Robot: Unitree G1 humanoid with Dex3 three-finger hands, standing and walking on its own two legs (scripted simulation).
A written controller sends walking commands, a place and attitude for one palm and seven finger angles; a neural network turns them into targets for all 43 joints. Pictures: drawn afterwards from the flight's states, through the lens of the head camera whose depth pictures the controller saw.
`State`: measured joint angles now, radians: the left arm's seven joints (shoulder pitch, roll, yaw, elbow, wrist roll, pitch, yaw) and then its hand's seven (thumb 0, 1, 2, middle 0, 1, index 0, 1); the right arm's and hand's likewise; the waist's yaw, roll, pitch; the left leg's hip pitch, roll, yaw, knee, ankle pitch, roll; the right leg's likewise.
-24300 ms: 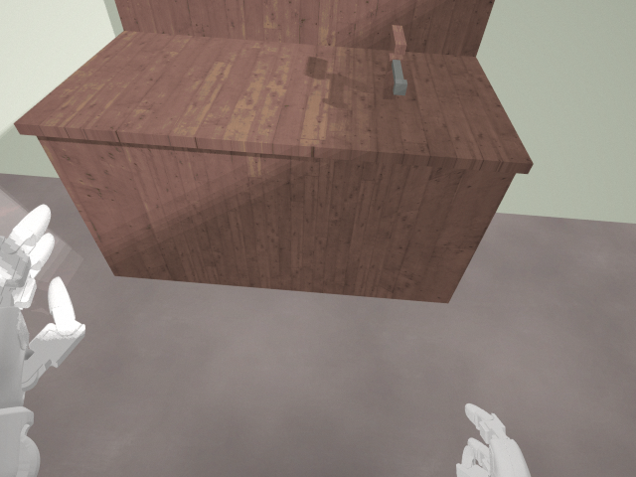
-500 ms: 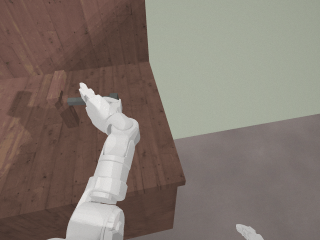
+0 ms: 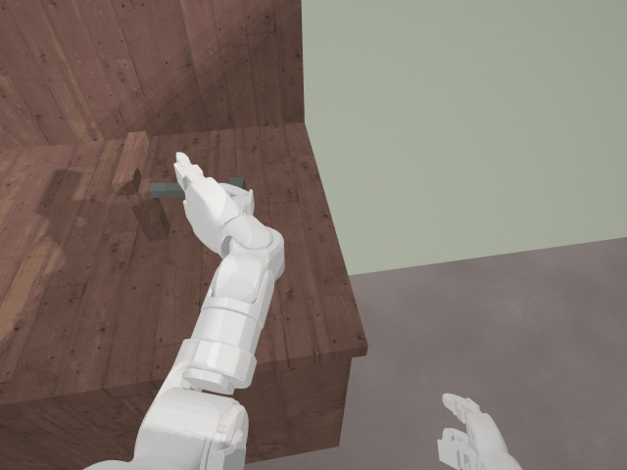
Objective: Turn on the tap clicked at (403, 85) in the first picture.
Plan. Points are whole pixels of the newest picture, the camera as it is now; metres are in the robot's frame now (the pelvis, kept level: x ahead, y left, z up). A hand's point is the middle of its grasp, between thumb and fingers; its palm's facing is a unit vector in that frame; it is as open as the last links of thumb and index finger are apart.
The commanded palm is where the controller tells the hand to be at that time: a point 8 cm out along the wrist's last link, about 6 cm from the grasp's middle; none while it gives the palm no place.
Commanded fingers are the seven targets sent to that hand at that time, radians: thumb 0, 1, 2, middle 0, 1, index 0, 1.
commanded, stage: draw the hand back beside the body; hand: left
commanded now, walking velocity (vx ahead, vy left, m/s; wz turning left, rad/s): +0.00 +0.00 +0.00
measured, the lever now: (237, 189) +0.52 +0.18 +0.07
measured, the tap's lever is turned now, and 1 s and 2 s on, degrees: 82 82 82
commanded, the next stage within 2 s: step back with the hand held close in 1.44 s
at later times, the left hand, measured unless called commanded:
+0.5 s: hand (178, 250) +0.30 +0.18 +0.17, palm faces +0.24 -0.94 -0.22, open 7.7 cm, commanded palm +0.28 +0.22 +0.17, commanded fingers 0.00 0.90 0.90 -0.18 -0.23 -0.18 -0.23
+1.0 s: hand (113, 285) +0.26 +0.24 +0.16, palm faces +0.33 -0.90 -0.29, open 7.5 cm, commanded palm +0.22 +0.28 +0.18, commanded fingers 0.00 0.90 0.90 -0.20 -0.30 -0.20 -0.30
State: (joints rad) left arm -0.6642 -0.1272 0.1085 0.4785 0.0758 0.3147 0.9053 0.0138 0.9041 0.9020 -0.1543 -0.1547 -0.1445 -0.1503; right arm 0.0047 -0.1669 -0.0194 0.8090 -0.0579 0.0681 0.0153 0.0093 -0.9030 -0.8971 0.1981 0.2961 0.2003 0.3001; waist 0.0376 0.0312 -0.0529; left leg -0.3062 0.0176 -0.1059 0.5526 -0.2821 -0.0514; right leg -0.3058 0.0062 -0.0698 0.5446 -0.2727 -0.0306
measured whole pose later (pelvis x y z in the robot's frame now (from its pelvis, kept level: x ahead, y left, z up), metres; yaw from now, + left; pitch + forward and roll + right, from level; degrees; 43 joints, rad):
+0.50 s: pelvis +0.00 +0.02 +0.01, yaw -2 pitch -5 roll +0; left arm 0.01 0.25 0.04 -0.13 -0.05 -0.05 0.19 0.02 0.90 0.90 -0.17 -0.21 -0.16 -0.21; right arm 0.18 -0.25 -0.02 0.70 0.01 0.01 -0.05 0.01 -0.90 -0.90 0.20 0.30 0.20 0.30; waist 0.06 0.07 0.06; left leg -0.09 0.01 -0.05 0.41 -0.24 -0.02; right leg -0.11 -0.01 -0.02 0.42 -0.23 0.00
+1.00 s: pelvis +0.02 +0.03 +0.01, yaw -2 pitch -4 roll +0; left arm 0.33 0.28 0.19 -0.35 -0.06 -0.08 0.13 0.01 0.90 0.90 -0.20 -0.29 -0.19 -0.28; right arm 0.15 -0.21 0.00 0.65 -0.01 -0.01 -0.04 0.01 -0.90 -0.90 0.20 0.30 0.20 0.30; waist 0.07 0.06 0.04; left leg -0.08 0.00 -0.05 0.40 -0.26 -0.01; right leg -0.09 -0.01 -0.01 0.40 -0.24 0.01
